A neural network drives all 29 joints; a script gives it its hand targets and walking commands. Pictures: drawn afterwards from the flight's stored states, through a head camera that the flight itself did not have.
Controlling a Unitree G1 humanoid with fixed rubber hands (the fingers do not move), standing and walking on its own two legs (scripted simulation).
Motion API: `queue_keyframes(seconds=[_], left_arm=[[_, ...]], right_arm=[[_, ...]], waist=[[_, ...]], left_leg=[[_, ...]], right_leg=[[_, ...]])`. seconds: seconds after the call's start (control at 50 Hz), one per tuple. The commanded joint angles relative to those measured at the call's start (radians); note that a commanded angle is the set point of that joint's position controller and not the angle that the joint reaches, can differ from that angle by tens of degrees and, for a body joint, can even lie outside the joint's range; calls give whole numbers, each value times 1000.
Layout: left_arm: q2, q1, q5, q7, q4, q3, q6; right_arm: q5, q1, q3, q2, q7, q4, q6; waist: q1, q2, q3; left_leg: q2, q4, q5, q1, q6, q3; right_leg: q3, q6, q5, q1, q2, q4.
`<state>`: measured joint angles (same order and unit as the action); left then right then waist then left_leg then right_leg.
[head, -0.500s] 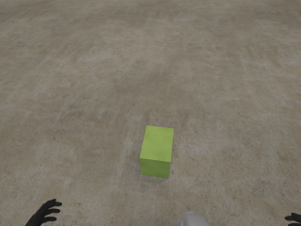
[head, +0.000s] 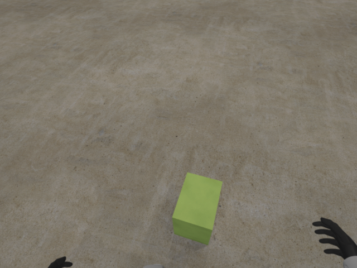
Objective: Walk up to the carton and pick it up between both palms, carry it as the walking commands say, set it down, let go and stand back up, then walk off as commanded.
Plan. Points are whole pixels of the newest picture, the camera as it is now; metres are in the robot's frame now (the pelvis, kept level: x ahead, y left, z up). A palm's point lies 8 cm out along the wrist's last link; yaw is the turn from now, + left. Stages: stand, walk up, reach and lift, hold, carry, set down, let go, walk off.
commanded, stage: walk up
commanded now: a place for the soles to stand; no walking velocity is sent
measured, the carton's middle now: (197, 208) +0.50 -0.03 -0.63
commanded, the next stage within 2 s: none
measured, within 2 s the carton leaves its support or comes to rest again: neither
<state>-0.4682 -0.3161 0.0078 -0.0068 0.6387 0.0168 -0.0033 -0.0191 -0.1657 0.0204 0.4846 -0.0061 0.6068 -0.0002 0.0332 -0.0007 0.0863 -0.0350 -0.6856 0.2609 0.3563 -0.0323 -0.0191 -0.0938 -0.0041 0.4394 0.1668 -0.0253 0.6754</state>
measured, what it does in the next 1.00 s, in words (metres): steps to the left: left foot, then right foot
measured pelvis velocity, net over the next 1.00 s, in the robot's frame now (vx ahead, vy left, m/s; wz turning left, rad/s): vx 0.07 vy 0.09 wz -0.19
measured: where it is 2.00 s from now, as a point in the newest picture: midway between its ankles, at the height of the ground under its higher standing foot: outside the picture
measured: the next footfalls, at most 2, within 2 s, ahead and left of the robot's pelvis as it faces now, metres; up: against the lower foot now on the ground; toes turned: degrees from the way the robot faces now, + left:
left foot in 0.74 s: +0.19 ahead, +0.19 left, +0.00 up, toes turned -19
right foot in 0.98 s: +0.12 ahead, -0.05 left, +0.00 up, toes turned -11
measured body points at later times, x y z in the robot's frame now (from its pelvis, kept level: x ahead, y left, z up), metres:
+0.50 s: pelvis +0.02 +0.00 +0.02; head +0.03 -0.01 +0.47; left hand +0.14 +0.33 -0.07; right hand +0.14 -0.34 -0.09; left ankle +0.06 +0.13 -0.71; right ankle -0.04 -0.11 -0.72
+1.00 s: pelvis +0.07 +0.09 +0.00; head +0.09 +0.07 +0.45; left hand +0.21 +0.43 -0.07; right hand +0.19 -0.25 -0.08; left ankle +0.15 +0.20 -0.72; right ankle +0.08 -0.04 -0.72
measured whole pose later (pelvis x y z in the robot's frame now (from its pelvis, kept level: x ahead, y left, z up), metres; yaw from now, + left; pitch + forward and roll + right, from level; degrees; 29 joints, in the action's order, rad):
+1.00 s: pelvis +0.07 +0.09 +0.00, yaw -11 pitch -5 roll +1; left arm -0.49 -0.31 0.01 0.03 0.74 0.05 0.00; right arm -0.01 -0.08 0.03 0.44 0.02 0.70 -0.05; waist 0.02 -0.02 0.15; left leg -0.09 -0.66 0.27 0.30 0.00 0.15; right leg 0.02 -0.02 0.32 0.27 -0.01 0.67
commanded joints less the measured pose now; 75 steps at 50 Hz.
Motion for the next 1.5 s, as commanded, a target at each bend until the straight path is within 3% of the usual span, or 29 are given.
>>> queue_keyframes(seconds=[0.0,0.04,0.08,0.44,0.46,0.48,0.5,0.54,0.64,0.68,0.7,0.72,0.74,0.76,0.78,0.84,0.9,0.94,0.96,0.98,1.0,1.02,1.06,1.1,1.12,1.16,1.22,1.36,1.48], left_arm=[[-230,34,5,11,-14,62,-38],[-211,26,9,12,25,54,-36],[-193,57,10,10,46,52,-24],[-164,233,2,5,230,58,-4],[-243,13,-13,45,245,93,-21],[-299,-35,-22,66,251,118,-23],[-302,-66,-33,84,229,129,-29],[-269,-66,-42,94,184,132,-37],[-259,-84,-50,92,108,133,-41],[-270,-49,-42,84,81,128,-29],[-268,-38,-31,79,73,122,-23],[-224,-76,-23,73,71,103,-22],[-153,-112,-11,67,39,73,-29],[-162,-86,4,83,9,78,-14],[-192,-76,7,89,5,90,1],[-191,-137,9,71,36,84,3],[-180,-140,5,50,76,76,9],[-184,-120,1,38,90,80,4],[-208,-90,-4,34,89,83,1],[-252,-39,-10,32,75,90,-4],[-308,69,-11,27,33,93,-17],[-285,155,2,29,31,86,-20],[-236,163,9,22,60,66,-20],[-193,91,18,13,88,56,-14],[-189,80,20,16,110,56,-9],[-194,124,18,15,127,55,-9],[-207,169,20,14,156,55,-12],[-211,208,19,21,214,53,1],[-223,247,14,23,227,55,-6]], right_arm=[[-7,10,53,198,-3,9,13],[-3,17,47,188,-6,48,19],[-4,35,42,180,-9,83,15],[5,117,28,143,-8,317,-2],[74,167,81,169,33,243,-25],[91,206,77,120,54,202,-44],[109,221,86,106,64,157,-57],[102,195,104,93,83,119,-65],[80,187,125,75,97,36,-69],[65,118,129,80,86,41,-65],[63,38,141,106,76,63,-60],[66,-52,159,170,64,85,-54],[74,-111,174,252,51,76,-47],[48,-68,166,258,37,42,-44],[39,-17,158,225,29,32,-54],[28,126,105,174,15,-4,-56],[20,124,83,169,17,13,-42],[7,144,66,167,23,28,-34],[1,145,55,154,29,39,-30],[-1,118,42,121,33,49,-27],[-21,79,49,120,35,75,-39],[-24,60,61,144,31,89,-44],[-5,54,67,164,31,101,-28],[13,108,70,215,30,119,3],[9,120,65,205,31,138,10],[-2,126,55,175,33,166,13],[-12,119,56,171,34,199,9],[-8,144,66,180,31,244,-9],[-7,134,74,162,31,273,-17]], waist=[[-39,-78,-65],[-30,-46,-154],[-28,-14,-179],[-29,35,-72],[19,-47,-26],[51,68,34],[60,70,68],[44,44,85],[40,139,35],[-10,160,18],[-58,128,-15],[-105,7,-77],[-147,-230,-180],[-146,-206,-222],[-119,-109,-172],[-28,-170,-24],[-16,-153,-30],[9,-115,-37],[14,-78,-27],[-6,35,-18],[-29,120,13],[-56,114,16],[-69,92,-1],[-7,-12,-38],[7,-18,-46],[-1,-26,-59],[-21,-45,-109],[-35,-39,-96],[-51,34,-103]], left_leg=[[-85,68,-470,-185,69,-104],[-107,58,-601,-214,104,-100],[-106,69,-595,-215,111,-88],[-68,232,-328,-207,75,-49],[-8,70,36,-17,75,80],[1,-54,220,248,68,74],[-57,-155,208,365,58,-11],[-85,-158,146,359,28,-45],[-50,-42,69,86,20,39],[-8,58,4,-132,40,69],[32,142,-69,-303,58,99],[-3,196,-105,-439,90,57],[-248,291,-119,-522,182,-232],[-395,400,-52,-335,322,-381],[-385,383,68,-244,352,-314],[-275,375,117,-75,246,-115],[-298,330,-32,-28,231,-98],[-285,281,42,49,175,-62],[-256,248,113,79,124,-36],[-182,142,181,68,68,23],[-36,-1,207,-113,31,79],[-40,-18,192,-232,47,34],[-104,191,47,-249,66,-13],[-256,363,58,-123,119,-171],[-274,365,28,-84,140,-144],[-212,336,-16,-93,105,-38],[-167,306,-128,-192,83,29],[-185,317,-51,-213,105,53],[-121,238,-35,-298,85,66]], right_leg=[[144,-38,-446,98,-146,-188],[91,-22,-586,-6,-119,-146],[75,-24,-596,-47,-115,-151],[63,-54,-301,-61,-139,-351],[264,-119,-185,-161,-238,-368],[410,-200,-112,-266,-360,-420],[472,-251,-152,-277,-426,-434],[380,-249,-350,-271,-372,-399],[225,-180,-591,-102,-258,-299],[170,-140,-563,53,-216,-228],[132,-119,-572,142,-182,-125],[88,-82,-527,191,-112,51],[38,-20,-173,297,6,355],[129,-25,176,272,65,526],[199,-28,177,249,21,588],[169,-23,125,183,-44,330],[118,-21,32,73,-28,118],[125,-31,-156,-54,-16,-62],[183,-33,-207,-76,-21,-143],[358,-53,-125,-13,-106,-291],[578,-143,59,294,-244,-404],[507,-163,72,371,-233,-379],[369,-84,-74,311,-138,-285],[245,-23,-172,130,-17,-131],[220,-19,-183,52,-8,-127],[252,-27,-309,9,-35,-174],[274,-32,-441,26,-56,-183],[278,-29,-393,73,-35,-189],[393,-65,-335,189,-77,-290]])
